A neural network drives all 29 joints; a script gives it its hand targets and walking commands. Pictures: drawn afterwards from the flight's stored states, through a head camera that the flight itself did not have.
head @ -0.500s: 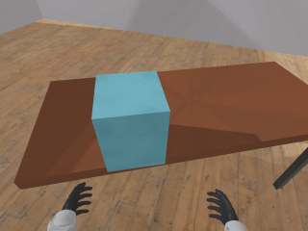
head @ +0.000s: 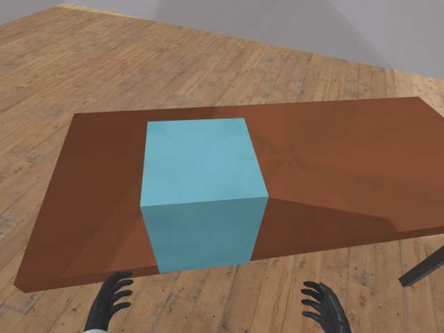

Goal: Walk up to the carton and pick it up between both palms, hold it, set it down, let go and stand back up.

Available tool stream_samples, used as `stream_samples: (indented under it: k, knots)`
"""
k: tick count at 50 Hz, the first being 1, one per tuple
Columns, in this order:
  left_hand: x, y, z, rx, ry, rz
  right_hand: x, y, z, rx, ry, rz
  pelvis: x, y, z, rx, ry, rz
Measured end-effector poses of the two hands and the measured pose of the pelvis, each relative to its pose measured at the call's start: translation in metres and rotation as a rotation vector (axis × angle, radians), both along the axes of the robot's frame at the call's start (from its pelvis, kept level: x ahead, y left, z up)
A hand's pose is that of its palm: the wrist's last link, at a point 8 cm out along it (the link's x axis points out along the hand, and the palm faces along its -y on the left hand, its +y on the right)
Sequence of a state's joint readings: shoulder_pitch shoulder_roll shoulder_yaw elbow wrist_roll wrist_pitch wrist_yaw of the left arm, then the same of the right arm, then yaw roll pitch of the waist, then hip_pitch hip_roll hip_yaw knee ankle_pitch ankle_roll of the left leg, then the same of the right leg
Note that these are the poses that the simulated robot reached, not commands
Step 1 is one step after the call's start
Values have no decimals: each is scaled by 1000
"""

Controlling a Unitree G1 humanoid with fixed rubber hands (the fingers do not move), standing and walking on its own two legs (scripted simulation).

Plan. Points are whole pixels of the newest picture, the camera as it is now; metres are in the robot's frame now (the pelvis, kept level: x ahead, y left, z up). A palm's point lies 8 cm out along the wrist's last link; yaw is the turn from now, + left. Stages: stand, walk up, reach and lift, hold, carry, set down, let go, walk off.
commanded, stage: reach and lift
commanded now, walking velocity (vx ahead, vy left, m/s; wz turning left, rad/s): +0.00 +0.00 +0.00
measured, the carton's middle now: (201, 196) +0.40 +0.06 +0.01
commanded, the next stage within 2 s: none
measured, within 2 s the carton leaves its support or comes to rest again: neither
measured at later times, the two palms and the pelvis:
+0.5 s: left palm (99, 296) +0.20 +0.22 -0.02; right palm (325, 286) +0.23 -0.18 -0.02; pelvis +0.01 +0.01 +0.00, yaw +1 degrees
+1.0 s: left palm (96, 237) +0.27 +0.22 +0.06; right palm (323, 232) +0.29 -0.17 +0.05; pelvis -0.02 +0.00 +0.00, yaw +0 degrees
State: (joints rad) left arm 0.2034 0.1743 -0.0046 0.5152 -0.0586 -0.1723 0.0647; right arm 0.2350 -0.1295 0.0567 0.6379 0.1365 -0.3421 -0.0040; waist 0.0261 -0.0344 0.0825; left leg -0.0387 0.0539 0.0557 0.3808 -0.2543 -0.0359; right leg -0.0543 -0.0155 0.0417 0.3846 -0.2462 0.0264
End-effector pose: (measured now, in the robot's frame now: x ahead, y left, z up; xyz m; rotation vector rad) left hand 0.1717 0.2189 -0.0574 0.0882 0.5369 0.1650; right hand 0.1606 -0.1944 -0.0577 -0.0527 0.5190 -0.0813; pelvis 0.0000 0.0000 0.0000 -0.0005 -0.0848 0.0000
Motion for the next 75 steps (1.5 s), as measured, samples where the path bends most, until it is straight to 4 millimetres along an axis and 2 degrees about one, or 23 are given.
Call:
stream_samples:
  k: [7,15,19,26,35,42,48,61,75]
  knots:
    - [5,0,10,-5,-81,5,16,8,9,17,-79,6,16,9,0,-14,-8,-2]
    - [10,2,28,-25,-190,38,38,15,24,47,-198,22,21,10,-1,-18,-7,7]
    - [17,4,32,-39,-235,62,53,14,34,50,-260,30,18,9,-2,-15,-3,16]
    - [32,1,37,-49,-248,66,69,15,34,65,-247,30,14,5,-2,-12,8,17]
    - [53,3,55,-72,-254,64,88,22,55,64,-267,51,5,0,-1,-8,7,19]
    - [74,7,87,-70,-260,66,111,24,88,55,-302,56,-5,-1,1,-5,16,7]
    - [92,6,112,-74,-265,55,129,26,107,47,-296,51,-15,-1,3,-3,37,2]
    - [122,3,127,-86,-215,69,169,38,119,68,-259,73,-30,-4,2,-1,115,-3]
    - [161,13,167,-74,-254,62,219,41,163,57,-287,68,-25,-10,1,-13,152,20]
